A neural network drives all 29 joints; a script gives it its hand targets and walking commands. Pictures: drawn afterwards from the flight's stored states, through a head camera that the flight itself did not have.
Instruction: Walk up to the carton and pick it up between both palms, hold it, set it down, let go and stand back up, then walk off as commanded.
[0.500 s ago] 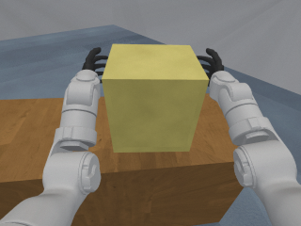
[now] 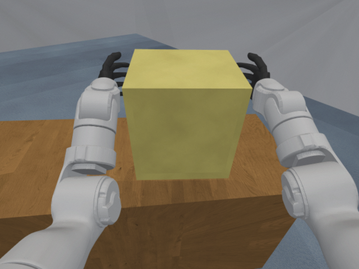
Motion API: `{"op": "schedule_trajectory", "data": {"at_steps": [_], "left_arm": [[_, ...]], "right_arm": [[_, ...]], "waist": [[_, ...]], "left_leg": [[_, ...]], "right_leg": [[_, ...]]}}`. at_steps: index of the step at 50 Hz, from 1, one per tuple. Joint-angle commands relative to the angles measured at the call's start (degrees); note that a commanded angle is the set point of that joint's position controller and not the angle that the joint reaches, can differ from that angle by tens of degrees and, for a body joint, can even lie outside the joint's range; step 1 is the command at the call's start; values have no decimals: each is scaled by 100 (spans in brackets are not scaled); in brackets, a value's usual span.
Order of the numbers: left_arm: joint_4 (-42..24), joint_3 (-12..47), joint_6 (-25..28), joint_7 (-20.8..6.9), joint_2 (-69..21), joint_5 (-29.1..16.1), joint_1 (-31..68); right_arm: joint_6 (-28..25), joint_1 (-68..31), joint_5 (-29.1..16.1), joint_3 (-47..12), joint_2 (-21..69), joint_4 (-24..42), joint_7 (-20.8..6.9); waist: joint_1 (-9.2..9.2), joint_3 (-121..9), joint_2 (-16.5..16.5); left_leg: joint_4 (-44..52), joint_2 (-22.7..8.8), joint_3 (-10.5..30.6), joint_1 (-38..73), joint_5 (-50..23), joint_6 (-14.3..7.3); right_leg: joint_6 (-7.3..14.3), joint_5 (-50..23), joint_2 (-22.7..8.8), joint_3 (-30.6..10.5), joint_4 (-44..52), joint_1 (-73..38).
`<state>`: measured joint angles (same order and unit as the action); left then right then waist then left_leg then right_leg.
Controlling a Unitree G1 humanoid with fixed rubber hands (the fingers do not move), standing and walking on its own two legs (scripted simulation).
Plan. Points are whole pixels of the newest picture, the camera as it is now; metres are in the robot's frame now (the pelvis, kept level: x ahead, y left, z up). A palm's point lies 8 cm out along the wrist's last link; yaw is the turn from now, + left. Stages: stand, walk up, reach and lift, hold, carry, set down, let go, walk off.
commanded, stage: reach and lift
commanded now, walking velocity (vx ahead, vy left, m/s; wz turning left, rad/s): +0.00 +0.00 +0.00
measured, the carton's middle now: (182, 114) +0.43 -0.01 +0.19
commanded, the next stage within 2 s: hold in 0.04 s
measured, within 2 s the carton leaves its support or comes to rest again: neither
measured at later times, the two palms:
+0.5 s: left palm (103, 78) +0.39 +0.16 +0.30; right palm (262, 79) +0.39 -0.16 +0.31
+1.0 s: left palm (103, 76) +0.39 +0.16 +0.30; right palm (262, 78) +0.39 -0.16 +0.31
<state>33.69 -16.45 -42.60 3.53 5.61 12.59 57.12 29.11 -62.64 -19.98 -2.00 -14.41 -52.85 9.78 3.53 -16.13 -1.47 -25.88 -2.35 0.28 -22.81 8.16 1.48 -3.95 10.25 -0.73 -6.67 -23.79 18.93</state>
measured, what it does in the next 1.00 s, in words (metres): stands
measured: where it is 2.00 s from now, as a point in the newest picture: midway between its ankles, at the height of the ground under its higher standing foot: outside the picture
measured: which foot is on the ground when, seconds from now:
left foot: down 0.00-1.00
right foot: down 0.00-1.00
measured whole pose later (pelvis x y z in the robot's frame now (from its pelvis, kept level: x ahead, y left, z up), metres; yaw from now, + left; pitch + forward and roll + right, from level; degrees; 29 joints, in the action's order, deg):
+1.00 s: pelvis +0.00 +0.00 +0.00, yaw +0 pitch +5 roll -1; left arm 33.5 -16.5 -46.6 3.0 6.7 12.5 60.0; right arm 34.1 -65.7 -21.0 -1.9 -15.1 -52.8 10.4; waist 3.5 -17.6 -1.5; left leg -25.9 -2.3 0.4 -22.8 8.3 1.5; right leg -4.0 10.4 -0.7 -6.7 -23.8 18.9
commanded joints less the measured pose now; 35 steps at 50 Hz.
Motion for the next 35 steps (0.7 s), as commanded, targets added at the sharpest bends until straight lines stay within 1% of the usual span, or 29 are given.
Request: {"op": "schedule_trajectory", "data": {"at_steps": [1, 2, 3, 6, 11, 13, 16, 19, 21, 22, 23, 24, 26, 27, 30, 31, 33, 34, 35], "left_arm": [[-1046, 1898, 333, -394, -3883, -1331, 4625], [-1118, 1936, 319, -391, -3910, -1357, 4598], [-1053, 1902, 299, -398, -3892, -1328, 4630], [-1064, 1903, 249, -419, -3916, -1359, 4645], [-1029, 1882, 185, -429, -3893, -1384, 4707], [-1056, 1878, 158, -442, -3877, -1380, 4755], [-892, 1751, 112, -486, -3806, -1333, 4765], [-851, 1723, 76, -516, -3793, -1318, 4718], [-761, 1637, 57, -536, -3749, -1305, 4747], [-726, 1619, 48, -554, -3750, -1287, 4721], [-648, 1565, 37, -566, -3698, -1248, 4688], [-703, 1543, 30, -577, -3701, -1241, 4719], [-635, 1521, 23, -601, -3669, -1256, 4693], [-625, 1521, 30, -606, -3641, -1259, 4756], [-674, 1536, 33, -613, -3672, -1267, 4753], [-611, 1512, 27, -623, -3648, -1252, 4749], [-671, 1525, 37, -626, -3647, -1263, 4760], [-682, 1541, 44, -622, -3655, -1289, 4817], [-701, 1546, 42, -624, -3684, -1276, 4783]], "right_arm": [[42, -5044, -1401, -1232, 4236, 1955, -787], [51, -5027, -1434, -1251, 4249, 2014, -774], [83, -5029, -1414, -1206, 4212, 1948, -759], [115, -5132, -1452, -1195, 4236, 2116, -745], [203, -5278, -1477, -1173, 4248, 2164, -730], [252, -5205, -1481, -1136, 4255, 2097, -719], [328, -5174, -1439, -1029, 4202, 1920, -711], [346, -5226, -1452, -1006, 4163, 1966, -716], [388, -5227, -1437, -973, 4159, 1883, -721], [403, -5196, -1413, -937, 4143, 1853, -717], [415, -5237, -1425, -962, 4142, 1856, -717], [431, -5154, -1397, -897, 4116, 1781, -726], [441, -5231, -1413, -924, 4114, 1848, -713], [458, -5226, -1400, -913, 4126, 1778, -704], [458, -5239, -1411, -903, 4142, 1823, -703], [457, -5296, -1410, -921, 4131, 1868, -697], [467, -5265, -1420, -941, 4166, 1877, -694], [476, -5275, -1415, -918, 4156, 1851, -688], [469, -5227, -1401, -898, 4148, 1847, -690]], "waist": [[-471, -2130, 610], [-462, -2183, 653], [-431, -2045, 633], [-436, -2052, 624], [-454, -2013, 637], [-431, -1996, 651], [-415, -1787, 594], [-422, -1857, 649], [-431, -1773, 568], [-417, -1732, 601], [-449, -1710, 548], [-422, -1666, 608], [-432, -1715, 537], [-409, -1749, 518], [-396, -1761, 586], [-424, -1743, 560], [-421, -1788, 527], [-391, -1767, 532], [-383, -1778, 610]], "left_leg": [[413, 271, 130, 2479, -774, 146], [384, 270, 144, 2494, -817, 158], [409, 263, 148, 2457, -749, 159], [408, 266, 150, 2359, -643, 141], [458, 255, 163, 2221, -443, 134], [451, 255, 162, 2242, -470, 140], [504, 253, 148, 2107, -261, 116], [524, 249, 151, 2092, -241, 130], [553, 247, 156, 2009, -107, 102], [565, 246, 151, 2005, -104, 105], [572, 253, 139, 1972, -90, 89], [596, 250, 149, 1960, -17, 93], [588, 253, 150, 1972, -104, 83], [586, 255, 142, 1982, -60, 75], [575, 257, 147, 1998, -102, 98], [574, 266, 139, 1964, -88, 84], [564, 265, 138, 2000, -156, 81], [563, 265, 135, 1994, -116, 83], [565, 259, 164, 2011, -114, 100]], "right_leg": [[275, -282, 769, 623, 906, -835], [272, -343, 768, 621, 886, -857], [274, -266, 766, 618, 910, -818], [278, -208, 768, 615, 905, -823], [293, -133, 770, 585, 894, -850], [293, -148, 770, 571, 900, -842], [293, -2, 755, 552, 913, -802], [308, -35, 754, 542, 901, -857], [298, 63, 747, 538, 910, -839], [304, 60, 740, 523, 917, -835], [303, 84, 740, 521, 932, -855], [309, 103, 740, 532, 914, -840], [312, 37, 740, 515, 921, -874], [306, 76, 729, 504, 929, -867], [317, 32, 734, 509, 911, -838], [313, 52, 735, 511, 916, -850], [308, 19, 733, 506, 923, -871], [304, 48, 726, 503, 928, -845], [313, 29, 725, 512, 912, -841]]}}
